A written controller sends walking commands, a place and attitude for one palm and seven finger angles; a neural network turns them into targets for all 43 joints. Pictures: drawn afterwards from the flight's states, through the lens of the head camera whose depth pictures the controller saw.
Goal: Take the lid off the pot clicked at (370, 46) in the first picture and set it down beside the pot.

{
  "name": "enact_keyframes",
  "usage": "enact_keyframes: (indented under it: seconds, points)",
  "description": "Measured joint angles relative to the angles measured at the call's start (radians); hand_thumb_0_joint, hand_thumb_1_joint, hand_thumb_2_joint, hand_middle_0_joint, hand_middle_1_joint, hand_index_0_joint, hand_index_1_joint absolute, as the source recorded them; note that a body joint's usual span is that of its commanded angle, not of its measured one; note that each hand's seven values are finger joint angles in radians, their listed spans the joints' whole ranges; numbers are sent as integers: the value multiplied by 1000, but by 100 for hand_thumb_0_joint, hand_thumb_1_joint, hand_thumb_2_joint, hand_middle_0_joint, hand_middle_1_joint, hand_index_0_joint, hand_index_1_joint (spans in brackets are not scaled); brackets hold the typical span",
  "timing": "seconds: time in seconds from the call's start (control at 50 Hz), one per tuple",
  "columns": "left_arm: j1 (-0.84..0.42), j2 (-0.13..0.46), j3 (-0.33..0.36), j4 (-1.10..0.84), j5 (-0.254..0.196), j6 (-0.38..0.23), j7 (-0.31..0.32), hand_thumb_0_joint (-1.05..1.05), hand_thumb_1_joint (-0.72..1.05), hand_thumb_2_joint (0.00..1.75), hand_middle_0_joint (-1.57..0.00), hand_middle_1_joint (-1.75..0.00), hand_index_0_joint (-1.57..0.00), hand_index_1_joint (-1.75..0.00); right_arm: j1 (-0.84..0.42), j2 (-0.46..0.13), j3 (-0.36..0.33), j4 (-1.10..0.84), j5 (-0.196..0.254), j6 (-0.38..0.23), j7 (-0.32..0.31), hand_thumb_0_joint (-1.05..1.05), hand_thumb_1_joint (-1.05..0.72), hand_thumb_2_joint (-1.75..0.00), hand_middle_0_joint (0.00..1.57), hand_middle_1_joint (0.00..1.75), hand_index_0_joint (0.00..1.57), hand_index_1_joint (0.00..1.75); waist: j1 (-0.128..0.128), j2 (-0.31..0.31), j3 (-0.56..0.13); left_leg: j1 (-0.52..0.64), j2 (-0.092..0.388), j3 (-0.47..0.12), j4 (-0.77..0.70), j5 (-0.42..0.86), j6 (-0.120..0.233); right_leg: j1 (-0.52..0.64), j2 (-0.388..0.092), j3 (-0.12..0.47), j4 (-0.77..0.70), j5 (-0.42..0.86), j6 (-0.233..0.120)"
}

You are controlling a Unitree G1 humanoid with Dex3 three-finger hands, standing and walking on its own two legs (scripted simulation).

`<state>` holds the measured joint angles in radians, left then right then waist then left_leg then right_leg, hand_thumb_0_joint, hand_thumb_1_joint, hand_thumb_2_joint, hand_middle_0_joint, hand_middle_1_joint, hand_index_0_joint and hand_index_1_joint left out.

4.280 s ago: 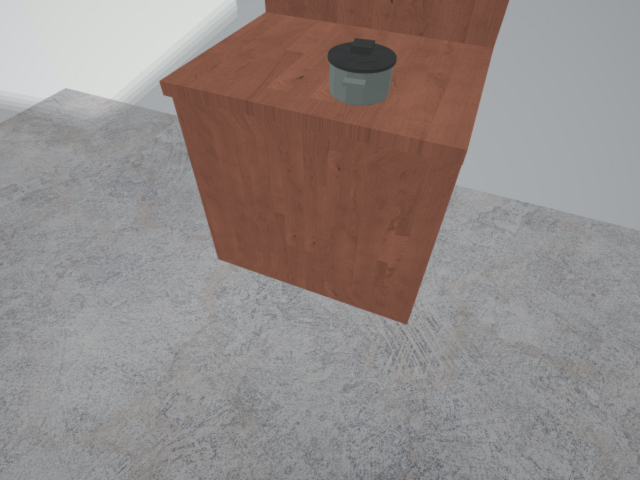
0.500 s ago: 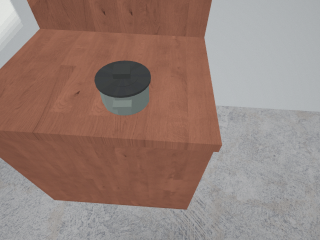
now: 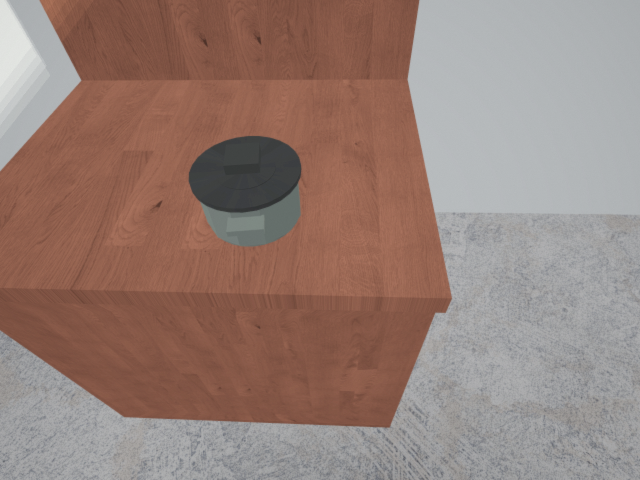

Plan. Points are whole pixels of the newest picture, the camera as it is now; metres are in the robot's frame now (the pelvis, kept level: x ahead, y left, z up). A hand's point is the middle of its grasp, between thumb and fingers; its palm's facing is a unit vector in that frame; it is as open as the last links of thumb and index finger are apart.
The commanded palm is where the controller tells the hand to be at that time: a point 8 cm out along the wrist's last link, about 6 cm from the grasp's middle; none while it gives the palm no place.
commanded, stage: come to a stop and stand still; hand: left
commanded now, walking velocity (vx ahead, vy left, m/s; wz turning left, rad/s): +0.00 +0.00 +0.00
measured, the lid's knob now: (242, 158) +0.52 +0.15 +0.12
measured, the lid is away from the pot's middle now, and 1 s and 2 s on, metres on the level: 0.00 0.00 0.00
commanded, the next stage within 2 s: look again from close up in 0.54 s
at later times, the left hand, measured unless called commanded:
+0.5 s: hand out of the picture +0.04 +0.16 -0.17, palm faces +0.04 -0.97 -0.23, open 7.3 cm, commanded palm none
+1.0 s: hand out of the picture +0.02 +0.15 -0.17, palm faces +0.04 -0.98 -0.21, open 7.3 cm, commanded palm none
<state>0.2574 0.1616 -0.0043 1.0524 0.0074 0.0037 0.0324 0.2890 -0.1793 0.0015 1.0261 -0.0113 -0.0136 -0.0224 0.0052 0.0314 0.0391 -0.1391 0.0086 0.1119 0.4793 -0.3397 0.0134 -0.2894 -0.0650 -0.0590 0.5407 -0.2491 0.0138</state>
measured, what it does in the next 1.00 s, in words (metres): stands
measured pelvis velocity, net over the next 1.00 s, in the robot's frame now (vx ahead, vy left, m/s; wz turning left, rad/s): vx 0.01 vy -0.02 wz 0.00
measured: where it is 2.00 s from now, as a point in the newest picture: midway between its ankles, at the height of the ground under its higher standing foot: outside the picture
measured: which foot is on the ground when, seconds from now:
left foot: down 0.00-1.00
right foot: down 0.00-1.00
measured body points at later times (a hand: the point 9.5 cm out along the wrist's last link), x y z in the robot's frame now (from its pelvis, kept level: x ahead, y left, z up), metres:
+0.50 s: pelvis +0.02 -0.02 +0.00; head +0.04 -0.03 +0.45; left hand +0.04 +0.21 -0.15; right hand +0.02 -0.24 -0.16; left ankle -0.05 +0.10 -0.73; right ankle +0.02 -0.13 -0.73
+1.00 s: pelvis +0.01 -0.02 +0.00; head +0.03 -0.02 +0.45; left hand +0.01 +0.20 -0.15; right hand +0.00 -0.23 -0.16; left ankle -0.05 +0.10 -0.73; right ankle +0.02 -0.13 -0.73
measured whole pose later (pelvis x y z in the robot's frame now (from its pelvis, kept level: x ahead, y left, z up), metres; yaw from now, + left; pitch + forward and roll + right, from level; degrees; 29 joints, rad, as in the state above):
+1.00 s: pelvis +0.01 -0.02 +0.00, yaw +0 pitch -1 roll +0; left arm 0.27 0.15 0.01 1.10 0.01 -0.01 0.04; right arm 0.30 -0.12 0.00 1.13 -0.01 -0.02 -0.03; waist 0.01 0.00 0.05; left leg -0.08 0.05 0.10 0.42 -0.33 -0.02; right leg -0.23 -0.02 -0.08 0.48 -0.24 -0.02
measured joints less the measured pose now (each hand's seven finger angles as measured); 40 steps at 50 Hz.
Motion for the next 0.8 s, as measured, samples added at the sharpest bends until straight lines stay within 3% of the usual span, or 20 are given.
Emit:
enact_keyframes:
  seconds: [0.44, 0.8]
  points:
    - [-36, -2, 11, 28, -1, -16, 8, 0, 92, 90, -20, -30, -20, -30, -8, 32, -2, 72, 0, -6, -10, 1, -92, -89, 20, 30, 20, 30, -5, -9, 15, 44, 30, -18, -41, 0, -34, 40, 30, -23, -22, -20, -28]
    - [-2, -6, 11, 47, 0, -16, 7, 1, 92, 90, -20, -30, -20, -30, -6, 42, -1, 90, 3, -8, -11, 1, -92, -89, 19, 30, 20, 30, 3, -20, 13, 57, 43, -18, -58, 10, -41, 59, 44, -26, -52, -4, -35]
